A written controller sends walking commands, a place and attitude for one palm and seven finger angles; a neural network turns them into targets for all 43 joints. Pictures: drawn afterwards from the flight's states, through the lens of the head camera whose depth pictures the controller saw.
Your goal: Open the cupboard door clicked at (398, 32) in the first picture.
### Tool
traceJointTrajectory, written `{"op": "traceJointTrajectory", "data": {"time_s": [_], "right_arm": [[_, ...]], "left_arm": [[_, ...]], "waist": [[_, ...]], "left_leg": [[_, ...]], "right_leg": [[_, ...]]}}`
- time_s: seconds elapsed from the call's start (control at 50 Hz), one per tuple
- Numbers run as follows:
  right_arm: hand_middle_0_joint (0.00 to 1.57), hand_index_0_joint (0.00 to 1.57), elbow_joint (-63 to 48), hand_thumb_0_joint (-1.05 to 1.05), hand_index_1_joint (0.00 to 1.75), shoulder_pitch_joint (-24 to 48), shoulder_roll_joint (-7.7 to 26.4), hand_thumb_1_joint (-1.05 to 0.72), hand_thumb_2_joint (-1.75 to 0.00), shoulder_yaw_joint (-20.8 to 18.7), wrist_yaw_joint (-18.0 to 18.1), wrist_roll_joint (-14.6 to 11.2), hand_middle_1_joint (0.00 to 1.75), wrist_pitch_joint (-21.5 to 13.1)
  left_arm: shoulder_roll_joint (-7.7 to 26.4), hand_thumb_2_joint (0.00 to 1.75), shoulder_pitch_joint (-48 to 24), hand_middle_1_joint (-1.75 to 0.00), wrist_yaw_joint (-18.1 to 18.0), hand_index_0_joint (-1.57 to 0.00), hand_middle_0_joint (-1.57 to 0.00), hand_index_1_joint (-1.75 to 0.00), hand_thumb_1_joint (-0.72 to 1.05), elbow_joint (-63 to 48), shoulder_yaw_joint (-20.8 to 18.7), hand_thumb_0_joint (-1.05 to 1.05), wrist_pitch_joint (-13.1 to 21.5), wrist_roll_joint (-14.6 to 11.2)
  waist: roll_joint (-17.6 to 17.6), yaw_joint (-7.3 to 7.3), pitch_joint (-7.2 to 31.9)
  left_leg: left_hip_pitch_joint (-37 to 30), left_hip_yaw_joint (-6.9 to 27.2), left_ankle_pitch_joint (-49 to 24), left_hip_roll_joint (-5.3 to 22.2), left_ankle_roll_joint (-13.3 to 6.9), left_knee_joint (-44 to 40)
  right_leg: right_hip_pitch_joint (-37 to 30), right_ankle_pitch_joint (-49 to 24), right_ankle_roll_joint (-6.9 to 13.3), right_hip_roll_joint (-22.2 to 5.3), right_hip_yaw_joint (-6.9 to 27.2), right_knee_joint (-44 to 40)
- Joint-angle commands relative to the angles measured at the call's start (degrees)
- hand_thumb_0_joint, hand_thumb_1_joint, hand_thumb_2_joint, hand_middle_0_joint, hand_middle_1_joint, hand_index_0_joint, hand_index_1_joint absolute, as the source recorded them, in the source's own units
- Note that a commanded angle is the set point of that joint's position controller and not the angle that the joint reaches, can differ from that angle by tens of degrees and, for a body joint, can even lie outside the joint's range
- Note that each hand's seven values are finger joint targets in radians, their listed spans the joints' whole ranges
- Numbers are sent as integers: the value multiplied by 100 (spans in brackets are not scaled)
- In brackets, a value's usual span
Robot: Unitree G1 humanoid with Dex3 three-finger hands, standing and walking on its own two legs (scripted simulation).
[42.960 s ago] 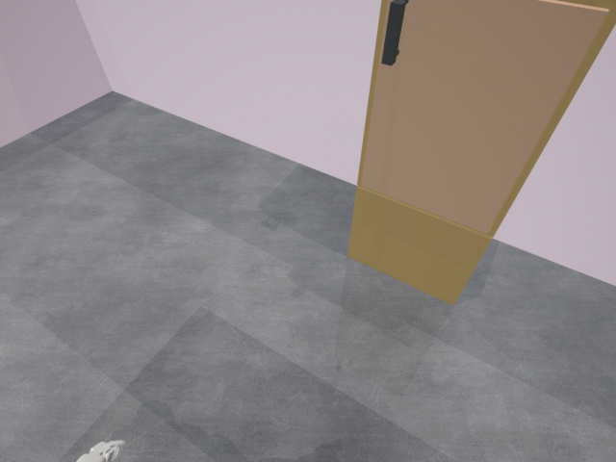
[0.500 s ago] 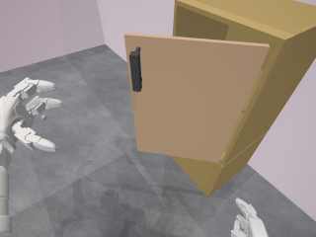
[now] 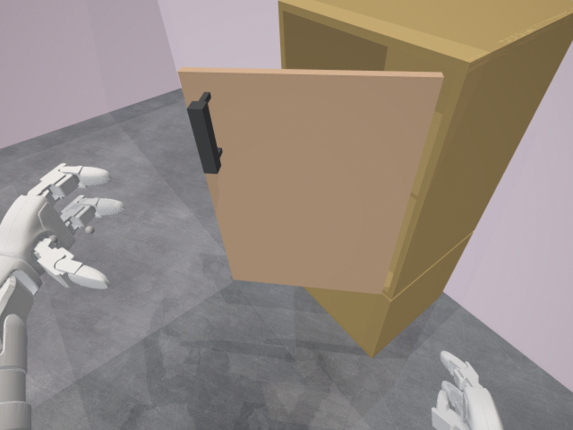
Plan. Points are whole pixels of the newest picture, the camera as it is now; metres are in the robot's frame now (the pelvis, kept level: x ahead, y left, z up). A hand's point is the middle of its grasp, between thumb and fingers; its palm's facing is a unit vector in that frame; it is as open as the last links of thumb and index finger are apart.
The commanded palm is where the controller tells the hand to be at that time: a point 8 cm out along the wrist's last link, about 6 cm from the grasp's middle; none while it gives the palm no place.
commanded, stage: move the hooked fingers beside the handle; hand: left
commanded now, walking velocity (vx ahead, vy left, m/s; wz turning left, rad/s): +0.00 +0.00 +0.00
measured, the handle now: (209, 132) +0.54 +0.19 +0.16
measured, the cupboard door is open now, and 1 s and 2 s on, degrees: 44 44 44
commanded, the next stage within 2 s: none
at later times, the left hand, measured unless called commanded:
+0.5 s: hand (117, 199) +0.35 +0.26 +0.17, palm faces -0.01 -1.00 -0.02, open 14.0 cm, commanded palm +0.32 +0.31 +0.17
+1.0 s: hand (130, 177) +0.40 +0.26 +0.17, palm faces -0.01 -1.00 -0.01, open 14.0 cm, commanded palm +0.37 +0.31 +0.17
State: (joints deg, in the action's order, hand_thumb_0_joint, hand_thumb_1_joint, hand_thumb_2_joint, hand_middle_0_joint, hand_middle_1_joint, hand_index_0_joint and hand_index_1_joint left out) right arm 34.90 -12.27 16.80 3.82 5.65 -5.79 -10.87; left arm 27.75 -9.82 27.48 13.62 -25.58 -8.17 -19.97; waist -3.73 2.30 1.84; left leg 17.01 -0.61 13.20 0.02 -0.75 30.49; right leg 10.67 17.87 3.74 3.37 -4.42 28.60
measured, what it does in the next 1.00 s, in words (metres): stands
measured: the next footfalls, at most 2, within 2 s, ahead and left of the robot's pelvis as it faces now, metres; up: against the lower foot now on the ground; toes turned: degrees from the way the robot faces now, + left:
none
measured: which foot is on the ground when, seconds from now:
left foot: down 0.00-1.00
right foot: down 0.00-1.00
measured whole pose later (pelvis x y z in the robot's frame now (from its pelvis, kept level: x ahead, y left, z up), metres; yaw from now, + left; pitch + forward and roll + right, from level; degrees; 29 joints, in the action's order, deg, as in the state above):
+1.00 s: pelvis +0.01 +0.03 +0.00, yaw +0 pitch +3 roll -1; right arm 36.1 -16.0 16.2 3.3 5.4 -4.9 -6.7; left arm 25.9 -30.0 19.7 31.0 -18.8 -4.5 -14.3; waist -1.7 -0.8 2.2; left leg 19.5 -1.8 13.1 -2.0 -3.3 29.9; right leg 13.2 17.4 1.6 1.3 -3.3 27.9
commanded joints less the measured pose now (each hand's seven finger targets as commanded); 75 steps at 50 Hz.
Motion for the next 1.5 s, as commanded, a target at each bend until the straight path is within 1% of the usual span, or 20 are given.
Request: {"op": "traceJointTrajectory", "data": {"time_s": [0.0, 0.14, 0.2, 0.4, 0.52, 0.6, 0.62, 0.76, 0.78, 0.84, 0.96, 1.02, 1.08, 1.2, 1.22, 1.3, 1.32, 1.38, 1.42, 1.48], "right_arm": [[20, 20, -998, 0, 30, 607, 614, -90, -90, -293, 47, 30, 30, -305], [20, 20, -936, 0, 30, 596, 629, -90, -90, -299, 76, -22, 30, -163], [20, 20, -933, 0, 30, 570, 643, -90, -90, -290, 125, -31, 30, -125], [20, 20, -842, 0, 30, 369, 651, -90, -90, -294, 182, 8, 30, -134], [20, 20, -842, 0, 30, 256, 679, -90, -90, -298, 103, 27, 30, -60], [20, 20, -872, 0, 30, 191, 674, -90, -90, -304, 70, 43, 30, -35], [20, 20, -824, 0, 30, 154, 684, -90, -90, -308, 75, 38, 30, -21], [20, 20, -740, 0, 30, -5, 744, -90, -90, -362, 54, 84, 30, 60], [20, 20, -749, 0, 30, 9, 733, -90, -90, -347, 42, 85, 30, 63], [20, 20, -663, 0, 30, -70, 764, -90, -90, -372, 50, 89, 30, 95], [20, 20, -627, 0, 30, -132, 775, -90, -90, -401, 25, 127, 30, 128], [20, 20, -504, 0, 30, -266, 818, -90, -90, -409, 30, 134, 30, 229], [20, 20, -456, 0, 30, -277, 834, -90, -90, -391, 46, 115, 30, 305], [20, 20, -352, 0, 30, -545, 884, -90, -90, -424, 26, 184, 30, 323], [20, 20, -298, 0, 30, -628, 909, -90, -90, -440, 27, 192, 30, 343], [20, 20, -200, 0, 30, -767, 934, -90, -90, -464, 2, 187, 30, 365], [20, 20, -177, 0, 30, -863, 973, -90, -90, -484, 0, 191, 30, 413], [20, 20, -176, 0, 30, -929, 970, -90, -90, -478, -31, 180, 30, 504], [20, 20, -185, 0, 30, -1051, 1018, -90, -90, -514, -27, 178, 30, 594], [20, 20, -242, 0, 30, -1129, 1019, -90, -90, -524, -40, 195, 30, 673]], "left_arm": [[1849, 30, -1634, -120, -19, -30, -30, -120, -50, -1269, -797, 0, 486, -168], [1725, 30, -2041, -120, -171, -30, -30, -120, -50, -786, -603, 0, 317, -62], [1701, 30, -2499, -120, -159, -30, -30, -120, -50, -740, -394, 0, 315, 14], [1581, 30, -3162, -120, -343, -30, -30, -120, -50, -233, -115, 0, 564, 99], [1746, 30, -3309, -120, -535, -30, -30, -120, -50, 97, -215, 0, 521, 214], [1474, 30, -3629, -120, -561, -30, -30, -120, -50, -91, 41, 0, 632, 294], [1421, 30, -3722, -120, -574, -30, -30, -120, -50, 10, 134, 0, 653, 284], [1631, 30, -3816, -120, -649, -30, -30, -120, -50, 299, -92, 0, 680, 383], [1326, 30, -3994, -120, -632, -30, -30, -120, -50, 217, 201, 0, 684, 377], [1378, 30, -4258, -120, -672, -30, -30, -120, -50, 438, 211, 0, 698, 398], [1082, 30, -4693, -120, -803, -30, -30, -120, -50, 319, 506, 0, 835, 473], [1390, 30, -4543, -120, -878, -30, -30, -120, -50, 951, 234, 0, 806, 498], [1292, 30, -5097, -120, -894, -30, -30, -120, -50, 1583, 403, 0, 745, 569], [1564, 30, -6118, -120, -970, -30, -30, -120, -50, 1826, 404, 0, 1279, 751], [1631, 30, -6143, -120, -956, -30, -30, -120, -50, 1908, 404, 0, 1392, 734], [1549, 30, -6257, -120, -789, -30, -30, -120, -50, 2538, 433, 0, 1566, 691], [1828, 30, -6023, -120, -780, -30, -30, -120, -50, 2767, 218, 0, 1560, 701], [1831, 30, -6069, -120, -712, -30, -30, -120, -50, 3343, 246, 0, 1467, 760], [2142, 30, -5911, -120, -705, -30, -30, -120, -50, 3574, 65, 0, 1495, 789], [2451, 30, -6305, -120, -694, -30, -30, -120, -50, 3412, -91, 0, 1677, 884]], "waist": [[325, 30, 1317], [255, -72, 915], [-46, -155, 1021], [29, -201, 1336], [226, -126, 1425], [-153, -204, 1592], [-9, -262, 1472], [16, -219, 1640], [-119, -283, 1624], [-20, -356, 1432], [-320, -411, 1784], [250, -397, 1540], [323, -520, 1167], [-312, -613, 1925], [-51, -653, 2039], [-38, -671, 2045], [184, -606, 2078], [109, -618, 1713], [493, -592, 1731], [129, -611, 1971]], "left_leg": [[-825, 267, -1081, -105, -221, 14], [-603, 233, -860, -64, -202, 80], [-752, 247, -829, -83, -211, 51], [-1071, 324, -836, -74, -236, -145], [-1025, 342, -1011, -42, -238, -202], [-1331, 389, -1182, -14, -201, -242], [-1283, 381, -1143, 3, -216, -231], [-1423, 450, -1412, 34, -179, -268], [-1503, 472, -1431, 36, -163, -287], [-1485, 529, -1339, 66, -159, -296], [-1950, 632, -1591, 101, -79, -283], [-1532, 543, -1411, 83, -131, -279], [-1131, 493, -888, 52, -180, -333], [-1660, 604, -1153, 70, -127, -148], [-1647, 571, -1276, 88, -152, -77], [-1540, 513, -1467, 67, -174, 10], [-1342, 453, -1495, 57, -201, 52], [-902, 345, -1355, 2, -240, 76], [-577, 239, -1376, -2, -286, 127], [-554, 213, -1492, -28, -289, 190]], "right_leg": [[47, -2531, -690, -474, 819, -388], [338, -2296, -781, -529, 965, -411], [460, -1924, -649, -459, 858, -438], [619, -1489, -335, -277, 457, -428], [490, -1579, -270, -254, 407, -426], [648, -1582, -214, -201, 310, -377], [670, -1521, -208, -197, 311, -422], [677, -1648, -185, -178, 265, -382], [773, -1605, -182, -176, 244, -377], [939, -1453, -172, -156, 230, -435], [1086, -1413, -154, -165, 218, -420], [920, -1438, -161, -167, 229, -457], [1126, -1163, -198, -192, 255, -475], [1279, -1156, -159, -188, 305, -368], [1173, -1277, -172, -191, 316, -356], [1172, -1603, -197, -171, 332, -270], [1014, -1698, -202, -188, 338, -241], [1065, -1848, -239, -202, 385, -210], [803, -2051, -275, -234, 414, -172], [767, -2313, -294, -219, 484, -62]]}}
